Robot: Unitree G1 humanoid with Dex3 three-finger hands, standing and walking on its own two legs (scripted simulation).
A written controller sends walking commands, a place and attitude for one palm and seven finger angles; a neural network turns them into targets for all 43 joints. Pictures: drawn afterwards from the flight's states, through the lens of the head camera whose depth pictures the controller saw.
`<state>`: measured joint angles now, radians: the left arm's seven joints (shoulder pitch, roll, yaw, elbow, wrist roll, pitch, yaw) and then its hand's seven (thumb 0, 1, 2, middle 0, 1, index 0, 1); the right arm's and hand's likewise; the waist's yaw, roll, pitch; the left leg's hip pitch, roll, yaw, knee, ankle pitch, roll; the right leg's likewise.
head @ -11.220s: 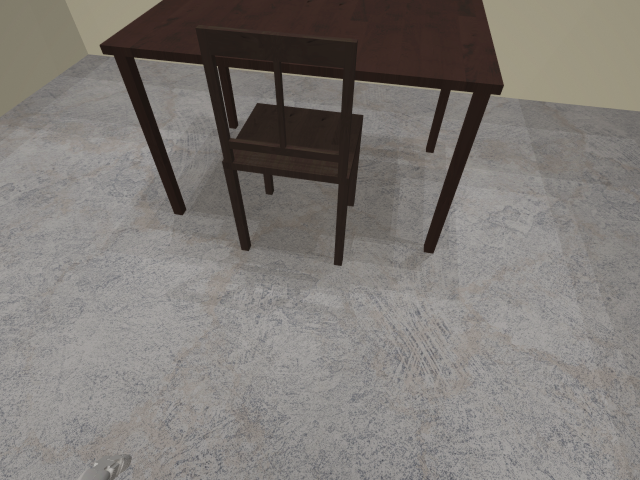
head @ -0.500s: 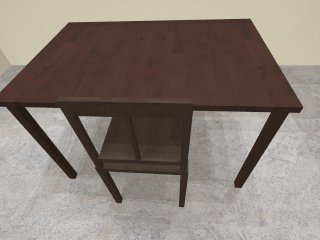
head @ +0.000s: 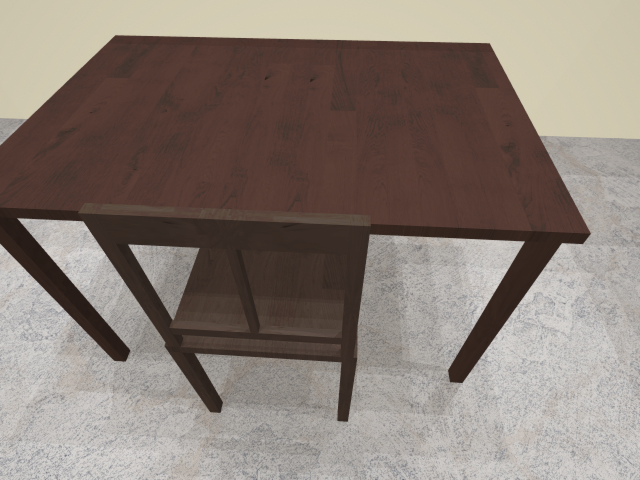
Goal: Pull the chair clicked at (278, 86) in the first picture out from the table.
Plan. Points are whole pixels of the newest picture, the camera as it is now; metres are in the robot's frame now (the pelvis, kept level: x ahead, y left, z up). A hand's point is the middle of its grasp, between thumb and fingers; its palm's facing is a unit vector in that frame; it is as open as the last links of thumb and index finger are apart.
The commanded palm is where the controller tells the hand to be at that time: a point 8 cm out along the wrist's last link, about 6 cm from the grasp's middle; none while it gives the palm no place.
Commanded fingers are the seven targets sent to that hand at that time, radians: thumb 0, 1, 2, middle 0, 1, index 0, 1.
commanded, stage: look again from close up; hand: left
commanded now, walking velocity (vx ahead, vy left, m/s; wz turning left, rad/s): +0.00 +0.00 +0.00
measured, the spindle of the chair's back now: (245, 292) +0.43 +0.16 -0.10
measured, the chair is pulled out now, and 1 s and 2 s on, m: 0.00 0.00 0.00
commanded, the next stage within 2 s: raise the hand toward the chair's back in 0.58 s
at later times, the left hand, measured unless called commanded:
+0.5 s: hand out of the picture +0.04 +0.17 -0.17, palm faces +0.01 -0.98 -0.21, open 7.3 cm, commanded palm none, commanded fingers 0.00 0.90 0.90 -0.20 -0.30 -0.20 -0.30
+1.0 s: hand (211, 401) +0.22 +0.16 -0.03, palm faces +0.06 -1.00 +0.00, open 8.4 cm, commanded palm +0.14 +0.22 -0.06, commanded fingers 0.00 0.50 0.73 -0.16 -0.24 -0.16 -0.24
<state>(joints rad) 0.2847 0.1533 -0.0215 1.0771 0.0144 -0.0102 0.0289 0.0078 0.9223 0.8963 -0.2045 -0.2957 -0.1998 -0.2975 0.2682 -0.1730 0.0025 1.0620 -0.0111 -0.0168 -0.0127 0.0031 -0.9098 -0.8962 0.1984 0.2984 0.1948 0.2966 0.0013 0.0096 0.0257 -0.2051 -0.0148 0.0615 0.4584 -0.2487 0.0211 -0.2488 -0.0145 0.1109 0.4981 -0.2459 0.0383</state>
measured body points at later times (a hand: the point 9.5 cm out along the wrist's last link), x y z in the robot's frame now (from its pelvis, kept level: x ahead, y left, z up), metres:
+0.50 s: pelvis +0.02 -0.01 +0.00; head +0.04 -0.01 +0.45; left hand +0.04 +0.22 -0.15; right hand +0.03 -0.24 -0.16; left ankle +0.00 +0.11 -0.74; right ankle +0.02 -0.15 -0.74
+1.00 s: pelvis +0.00 -0.02 -0.05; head +0.03 -0.01 +0.40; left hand +0.21 +0.21 -0.03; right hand +0.18 -0.28 -0.12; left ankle +0.00 +0.11 -0.74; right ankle +0.02 -0.14 -0.74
